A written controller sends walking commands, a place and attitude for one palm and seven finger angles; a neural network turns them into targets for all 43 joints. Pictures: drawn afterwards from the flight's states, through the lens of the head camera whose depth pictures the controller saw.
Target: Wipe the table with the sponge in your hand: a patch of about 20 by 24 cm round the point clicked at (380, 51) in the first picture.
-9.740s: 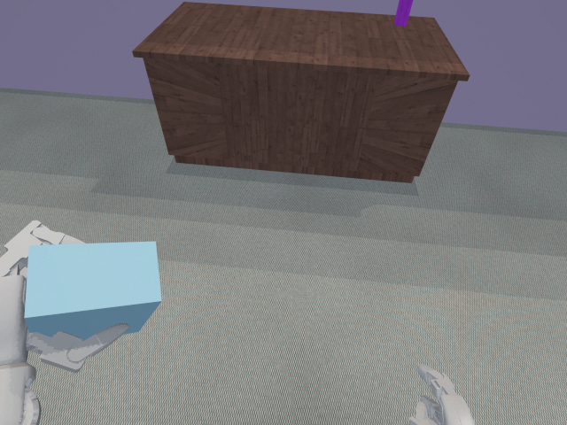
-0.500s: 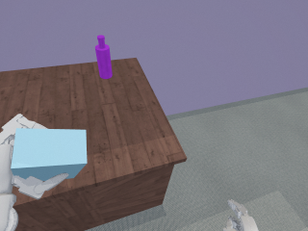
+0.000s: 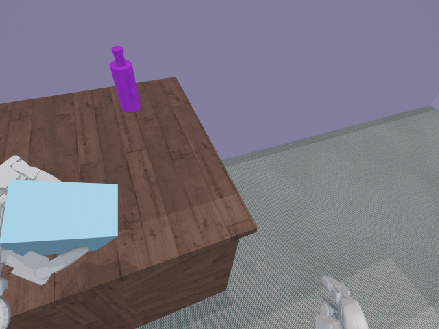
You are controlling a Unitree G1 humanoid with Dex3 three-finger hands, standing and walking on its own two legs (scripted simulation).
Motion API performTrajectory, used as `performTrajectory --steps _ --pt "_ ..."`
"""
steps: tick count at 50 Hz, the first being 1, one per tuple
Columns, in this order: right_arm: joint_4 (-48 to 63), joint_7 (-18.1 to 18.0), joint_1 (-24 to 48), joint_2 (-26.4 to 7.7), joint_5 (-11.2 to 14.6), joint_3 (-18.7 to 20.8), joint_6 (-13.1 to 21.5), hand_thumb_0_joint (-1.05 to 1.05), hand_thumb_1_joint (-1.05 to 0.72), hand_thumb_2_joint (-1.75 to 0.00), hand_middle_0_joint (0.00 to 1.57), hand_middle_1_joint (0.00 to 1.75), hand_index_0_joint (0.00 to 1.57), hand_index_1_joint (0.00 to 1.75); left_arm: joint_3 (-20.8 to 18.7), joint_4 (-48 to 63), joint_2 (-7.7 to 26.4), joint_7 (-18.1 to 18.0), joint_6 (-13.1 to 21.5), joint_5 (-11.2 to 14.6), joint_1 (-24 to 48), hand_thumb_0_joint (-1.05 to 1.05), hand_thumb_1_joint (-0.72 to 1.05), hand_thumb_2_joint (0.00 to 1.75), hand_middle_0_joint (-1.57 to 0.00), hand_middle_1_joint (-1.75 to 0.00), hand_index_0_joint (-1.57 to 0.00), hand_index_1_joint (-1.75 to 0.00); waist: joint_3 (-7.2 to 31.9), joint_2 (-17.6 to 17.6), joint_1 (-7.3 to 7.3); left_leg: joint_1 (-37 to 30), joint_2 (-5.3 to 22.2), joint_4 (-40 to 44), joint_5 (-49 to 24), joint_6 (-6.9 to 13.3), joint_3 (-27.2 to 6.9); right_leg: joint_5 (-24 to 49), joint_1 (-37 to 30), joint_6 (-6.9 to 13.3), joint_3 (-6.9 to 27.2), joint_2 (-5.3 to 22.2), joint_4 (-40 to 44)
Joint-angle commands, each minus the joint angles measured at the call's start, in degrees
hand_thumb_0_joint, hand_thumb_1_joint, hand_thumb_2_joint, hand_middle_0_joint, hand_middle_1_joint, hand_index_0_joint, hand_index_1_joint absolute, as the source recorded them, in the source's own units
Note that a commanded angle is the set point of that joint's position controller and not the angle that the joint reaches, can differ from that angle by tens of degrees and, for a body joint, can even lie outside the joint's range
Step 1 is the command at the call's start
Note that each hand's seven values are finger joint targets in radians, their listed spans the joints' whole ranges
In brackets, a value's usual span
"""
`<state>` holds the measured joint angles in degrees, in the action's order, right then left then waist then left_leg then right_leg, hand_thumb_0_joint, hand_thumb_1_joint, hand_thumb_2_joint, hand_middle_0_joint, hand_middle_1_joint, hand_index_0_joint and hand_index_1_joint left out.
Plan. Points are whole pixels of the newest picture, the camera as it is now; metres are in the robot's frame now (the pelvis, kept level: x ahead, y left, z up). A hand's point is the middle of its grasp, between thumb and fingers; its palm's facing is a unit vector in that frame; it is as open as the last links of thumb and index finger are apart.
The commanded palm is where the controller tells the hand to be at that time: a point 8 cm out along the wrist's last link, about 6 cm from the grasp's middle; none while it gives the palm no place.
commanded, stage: shuffle to correct the standing spot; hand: left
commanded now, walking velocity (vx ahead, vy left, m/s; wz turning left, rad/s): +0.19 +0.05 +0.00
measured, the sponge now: (76, 221) +0.23 +0.21 +0.15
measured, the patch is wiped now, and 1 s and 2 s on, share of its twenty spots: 0.00 0.00 0.00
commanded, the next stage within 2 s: come to a stop and stand still in 2.00 s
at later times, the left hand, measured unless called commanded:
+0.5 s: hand (23, 243) +0.19 +0.25 +0.16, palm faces +0.37 -0.84 -0.39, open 10.7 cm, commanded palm +0.14 +0.29 +0.19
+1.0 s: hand (42, 234) +0.20 +0.24 +0.16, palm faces +0.39 -0.84 -0.38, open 10.7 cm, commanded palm +0.15 +0.28 +0.19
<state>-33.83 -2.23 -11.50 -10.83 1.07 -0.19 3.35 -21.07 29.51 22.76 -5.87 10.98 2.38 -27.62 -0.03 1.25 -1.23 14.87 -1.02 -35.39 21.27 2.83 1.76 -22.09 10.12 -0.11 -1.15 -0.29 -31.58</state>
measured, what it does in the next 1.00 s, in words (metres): stands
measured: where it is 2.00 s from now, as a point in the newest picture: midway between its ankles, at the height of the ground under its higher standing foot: outside the picture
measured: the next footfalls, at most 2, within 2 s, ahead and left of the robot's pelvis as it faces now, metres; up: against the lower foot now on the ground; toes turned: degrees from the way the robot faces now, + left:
right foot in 1.74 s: +0.09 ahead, -0.08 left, +0.00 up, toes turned +3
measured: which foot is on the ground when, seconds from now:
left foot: down 0.00-1.00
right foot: down 0.00-1.00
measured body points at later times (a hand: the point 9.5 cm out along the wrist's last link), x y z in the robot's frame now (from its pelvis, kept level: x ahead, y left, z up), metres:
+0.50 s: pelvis -0.02 +0.01 +0.00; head -0.02 +0.02 +0.45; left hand +0.16 +0.30 +0.18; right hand +0.14 -0.22 -0.08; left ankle -0.03 +0.09 -0.73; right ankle -0.06 -0.12 -0.73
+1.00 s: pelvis -0.01 -0.01 +0.00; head -0.01 +0.00 +0.45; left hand +0.18 +0.28 +0.18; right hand +0.15 -0.24 -0.08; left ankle -0.03 +0.09 -0.73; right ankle -0.06 -0.12 -0.73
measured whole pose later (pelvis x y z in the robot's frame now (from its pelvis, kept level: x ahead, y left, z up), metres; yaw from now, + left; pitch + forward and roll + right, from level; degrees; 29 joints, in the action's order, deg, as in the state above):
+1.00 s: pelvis -0.01 -0.01 +0.00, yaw +1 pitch +1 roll -1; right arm -35.0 -3.5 -12.6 -11.7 1.1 0.1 3.6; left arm -19.7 26.2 20.6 -7.0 9.9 1.9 -26.9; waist 1.1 0.4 -0.9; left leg 15.3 -1.1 -34.7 20.0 2.5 0.6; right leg -21.4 10.3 0.4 -2.4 -0.3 -31.2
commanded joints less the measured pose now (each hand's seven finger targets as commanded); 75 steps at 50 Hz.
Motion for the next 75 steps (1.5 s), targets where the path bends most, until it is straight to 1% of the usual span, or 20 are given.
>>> performTrajectory --steps 1,5,8,13,17,20,24,34,42,44,49,56,60,64,67,70,72,73,74,75 --pt "8.97 -0.41 4.39 -7.39 0.16 3.09 2.69 0.00 -0.90 -0.90 0.20 0.30 0.20 0.30 -8.17 10.70 9.55 -1.47 3.93 1.02 2.55 0.00 0.10 1.30 -1.20 -1.60 -1.20 -1.60 9.38 -6.04 0.81 -4.81 5.48 3.63 -31.95 0.95 -5.41 28.03 -2.85 3.24 1.75 3.40 1.44" --pt "8.82 -0.61 4.26 -7.72 0.29 3.30 2.22 0.00 -0.90 -0.90 0.20 0.30 0.20 0.30 -6.89 8.96 8.41 -1.40 3.78 1.19 3.53 0.00 0.10 1.30 -1.20 -1.60 -1.20 -1.60 8.62 1.05 0.38 -1.53 2.86 0.15 -25.85 0.54 -2.82 32.84 -4.34 4.87 5.93 6.75 3.54" --pt "8.51 -0.79 4.81 -7.86 0.23 3.36 2.13 0.00 -0.90 -0.90 0.20 0.30 0.20 0.30 -5.93 10.04 8.11 -1.45 3.84 1.07 5.15 0.00 0.10 1.30 -1.20 -1.60 -1.20 -1.60 6.79 -2.58 0.04 -4.39 2.88 3.82 -23.38 0.84 -3.61 29.47 0.13 4.50 5.71 6.40 2.47" --pt "8.86 -1.13 5.16 -7.81 -0.10 3.01 3.03 0.00 -0.90 -0.90 0.20 0.30 0.20 0.30 -5.50 12.21 8.99 -1.43 3.93 0.03 8.51 0.00 0.10 1.30 -1.20 -1.60 -1.20 -1.60 4.02 -10.37 0.71 -3.35 8.38 10.68 -23.22 2.74 -10.99 12.65 2.52 1.90 -0.93 1.62 1.11" --pt "8.88 -0.95 4.31 -7.85 0.19 3.36 3.54 0.00 -0.90 -0.90 0.20 0.30 0.20 0.30 -5.68 10.39 8.29 -1.55 3.90 0.11 6.70 0.00 0.10 1.30 -1.20 -1.60 -1.20 -1.60 6.10 -3.00 0.94 0.45 4.82 6.36 -17.23 1.34 -6.95 18.77 -3.36 3.84 2.85 3.88 5.28" --pt "8.73 -1.04 4.29 -7.79 0.08 3.20 3.31 0.00 -0.90 -0.90 0.20 0.30 0.20 0.30 -5.72 9.83 7.78 -1.65 3.94 0.57 4.73 0.00 0.10 1.30 -1.20 -1.60 -1.20 -1.60 6.36 -4.06 0.63 -0.83 4.31 7.23 -12.46 1.07 -6.96 14.85 -0.40 4.42 4.19 4.45 4.89" --pt "8.53 -1.45 4.72 -7.53 0.05 2.83 3.33 0.00 -0.90 -0.90 0.20 0.30 0.20 0.30 -5.59 9.48 7.64 -1.85 3.51 0.43 5.90 0.00 0.10 1.30 -1.20 -1.60 -1.20 -1.60 4.83 -7.70 0.55 -0.27 7.43 12.31 -8.98 2.05 -11.36 11.78 0.92 2.75 0.42 1.70 2.55" --pt "8.13 -1.32 4.64 -7.71 0.04 2.89 4.21 0.00 -0.90 -0.90 0.20 0.30 0.20 0.30 -4.71 10.89 7.86 -1.97 3.59 0.08 7.59 0.00 0.10 1.30 -1.20 -1.60 -1.20 -1.60 6.37 -7.06 0.76 -1.43 6.22 9.82 -15.57 1.29 -9.32 15.13 -1.21 3.23 0.87 2.44 3.70" --pt "7.93 -1.50 4.32 -7.57 -0.06 2.76 3.14 0.00 -0.90 -0.90 0.20 0.30 0.20 0.30 -4.87 6.99 7.31 -2.04 3.28 0.31 6.55 0.00 0.10 1.30 -1.20 -1.60 -1.20 -1.60 3.33 -2.57 0.60 2.71 4.01 6.59 -5.49 1.80 -7.09 10.21 0.52 4.81 5.29 4.74 7.67" --pt "8.12 -1.59 4.76 -7.57 0.15 2.94 3.22 0.00 -0.90 -0.90 0.20 0.30 0.20 0.30 -5.20 9.21 8.03 -2.18 3.39 0.44 7.98 0.00 0.10 1.30 -1.20 -1.60 -1.20 -1.60 3.68 -3.13 0.24 1.63 3.77 6.46 -7.45 1.45 -6.82 11.04 0.80 5.21 6.29 5.43 7.07" --pt "8.47 -1.43 4.99 -7.78 0.03 2.85 3.69 0.00 -0.90 -0.90 0.20 0.30 0.20 0.30 -6.09 12.60 9.10 -2.31 3.74 0.35 7.20 0.00 0.10 1.30 -1.20 -1.60 -1.20 -1.60 7.94 -8.31 0.69 -5.54 6.63 7.23 -27.01 2.63 -9.91 21.68 0.16 2.76 -0.29 2.18 0.55" --pt "8.45 -0.53 4.35 -7.74 0.50 3.43 2.53 0.00 -0.90 -0.90 0.20 0.30 0.20 0.30 -6.96 9.59 9.00 -2.16 3.58 1.03 2.86 0.00 0.10 1.30 -1.20 -1.60 -1.20 -1.60 9.57 -0.05 0.56 -1.82 2.62 -0.70 -27.97 0.97 -3.00 34.74 -6.21 5.07 5.26 7.23 3.48" --pt "8.33 -0.48 4.18 -7.86 0.40 3.27 1.66 0.00 -0.90 -0.90 0.20 0.30 0.20 0.30 -6.63 8.35 8.23 -2.10 3.64 1.26 2.66 0.00 0.10 1.30 -1.20 -1.60 -1.20 -1.60 7.59 -1.42 -0.06 -4.33 2.62 3.68 -24.54 1.58 -3.63 32.21 -1.74 4.22 3.63 6.56 0.67" --pt "8.91 -0.72 5.33 -7.47 0.15 2.91 1.65 0.00 -0.90 -0.90 0.20 0.30 0.20 0.30 -6.13 9.87 8.63 -1.81 3.56 0.85 4.20 0.00 0.10 1.30 -1.20 -1.60 -1.20 -1.60 5.60 -9.00 0.43 -7.96 7.92 8.54 -31.68 4.21 -11.57 16.90 4.67 1.34 -1.77 2.04 -2.02" --pt "9.02 -0.57 4.95 -7.99 0.25 3.16 2.27 0.00 -0.90 -0.90 0.20 0.30 0.20 0.30 -6.01 10.06 8.68 -1.65 3.71 0.21 5.44 0.00 0.10 1.30 -1.20 -1.60 -1.20 -1.60 4.88 -2.99 1.34 2.61 5.32 3.38 -23.42 2.32 -7.53 22.12 -5.76 3.39 1.76 4.80 7.46" --pt "9.12 -0.16 4.13 -8.01 0.67 3.89 2.19 0.00 -0.90 -0.90 0.20 0.30 0.20 0.30 -5.94 10.80 8.55 -1.98 4.08 0.70 5.23 0.00 0.10 1.30 -1.20 -1.60 -1.20 -1.60 6.88 7.27 1.04 7.00 -0.31 -6.37 -15.78 0.16 -1.20 33.88 -9.35 8.89 12.36 13.97 8.28" --pt "8.39 0.02 3.76 -7.29 0.43 3.31 2.06 0.00 -0.90 -0.90 0.20 0.30 0.20 0.30 -6.71 10.78 8.63 -2.36 4.17 0.82 4.29 0.00 0.10 1.30 -1.20 -1.60 -1.20 -1.60 6.80 2.90 0.31 1.77 0.42 3.61 -10.80 0.41 -0.96 32.61 -5.50 7.86 9.98 13.64 5.04" --pt "7.81 -0.17 3.87 -7.61 0.24 3.42 2.15 0.00 -0.90 -0.90 0.20 0.30 0.20 0.30 -6.98 11.12 8.75 -2.34 4.06 1.04 3.04 0.00 0.10 1.30 -1.20 -1.60 -1.20 -1.60 7.58 -3.81 -0.28 -6.70 1.19 9.19 -15.03 1.22 -3.04 28.56 0.57 5.32 5.30 9.07 -0.91" --pt "8.22 -0.40 4.55 -7.70 0.09 3.31 2.20 0.00 -0.90 -0.90 0.20 0.30 0.20 0.30 -6.07 11.97 7.87 -2.33 4.11 1.12 3.38 0.00 0.10 1.30 -1.20 -1.60 -1.20 -1.60 7.63 -11.90 -0.69 -14.06 6.50 12.87 -21.04 3.05 -10.69 20.22 8.63 2.38 -0.30 2.97 -9.47" --pt "8.58 -0.44 4.04 -8.02 -0.46 3.30 2.16 0.00 -0.90 -0.90 0.20 0.30 0.20 0.30 -5.47 12.49 8.11 -2.35 4.17 0.31 4.39 0.00 0.10 1.30 -1.20 -1.60 -1.20 -1.60 5.79 -17.82 -0.99 -19.12 12.24 15.26 -29.16 5.44 -19.27 1.48 18.90 1.12 -2.13 -0.28 -16.97"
